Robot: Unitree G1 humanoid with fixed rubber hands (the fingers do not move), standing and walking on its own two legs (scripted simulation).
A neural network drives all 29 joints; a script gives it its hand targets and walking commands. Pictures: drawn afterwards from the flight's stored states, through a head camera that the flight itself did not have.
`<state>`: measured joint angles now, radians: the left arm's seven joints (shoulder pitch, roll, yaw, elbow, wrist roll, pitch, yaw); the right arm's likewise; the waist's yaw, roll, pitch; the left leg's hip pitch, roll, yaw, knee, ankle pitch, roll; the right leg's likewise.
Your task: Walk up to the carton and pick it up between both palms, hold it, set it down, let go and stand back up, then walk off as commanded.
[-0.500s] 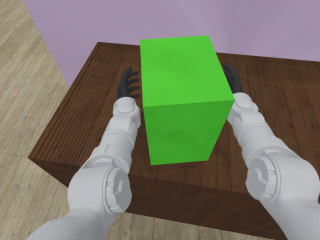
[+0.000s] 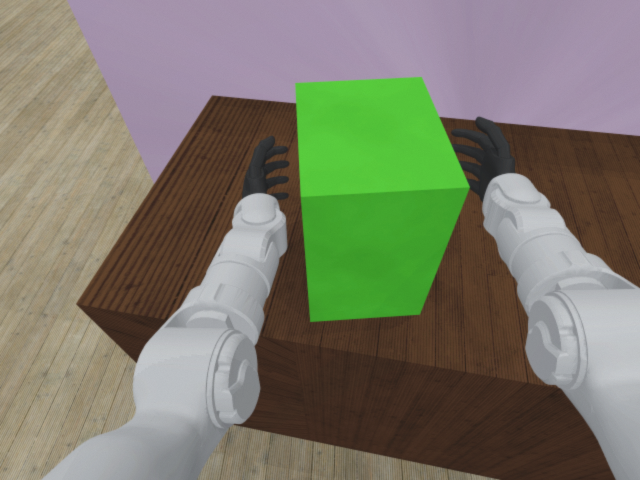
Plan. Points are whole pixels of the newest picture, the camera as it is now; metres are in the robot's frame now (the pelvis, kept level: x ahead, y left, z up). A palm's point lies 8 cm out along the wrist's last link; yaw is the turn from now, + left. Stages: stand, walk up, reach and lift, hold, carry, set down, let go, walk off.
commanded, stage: set down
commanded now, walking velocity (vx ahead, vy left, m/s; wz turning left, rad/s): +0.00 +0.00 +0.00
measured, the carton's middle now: (362, 207) +0.50 +0.02 +0.05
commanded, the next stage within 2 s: none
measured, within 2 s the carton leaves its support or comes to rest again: neither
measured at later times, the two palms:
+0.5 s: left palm (244, 234) +0.40 +0.17 +0.09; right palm (507, 212) +0.45 -0.16 +0.11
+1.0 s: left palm (234, 285) +0.34 +0.17 +0.06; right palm (537, 273) +0.39 -0.20 +0.06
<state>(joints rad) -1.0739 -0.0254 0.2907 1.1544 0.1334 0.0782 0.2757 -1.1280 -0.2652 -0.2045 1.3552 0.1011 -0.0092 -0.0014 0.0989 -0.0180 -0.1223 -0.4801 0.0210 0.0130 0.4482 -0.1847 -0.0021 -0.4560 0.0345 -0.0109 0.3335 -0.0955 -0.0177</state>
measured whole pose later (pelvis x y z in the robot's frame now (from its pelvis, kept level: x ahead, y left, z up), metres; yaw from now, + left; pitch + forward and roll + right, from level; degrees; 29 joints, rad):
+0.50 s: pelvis -0.01 +0.00 +0.00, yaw +0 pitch +12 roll -1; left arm -0.82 -0.02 0.19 0.93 0.09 0.07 0.26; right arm -1.01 -0.28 -0.13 1.36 0.15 -0.06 0.05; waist 0.10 -0.02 -0.14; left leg -0.47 0.02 0.01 0.44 -0.17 0.00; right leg -0.45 0.03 -0.01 0.34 -0.09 -0.02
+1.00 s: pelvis -0.01 -0.01 +0.00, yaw +0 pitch +7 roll -1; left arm -0.53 -0.02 0.12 0.73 0.07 0.07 0.24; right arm -0.71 -0.30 -0.08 1.22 0.21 -0.12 0.12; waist 0.10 -0.02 -0.12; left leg -0.37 0.02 0.01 0.41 -0.17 -0.01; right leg -0.37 0.03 -0.01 0.34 -0.10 -0.02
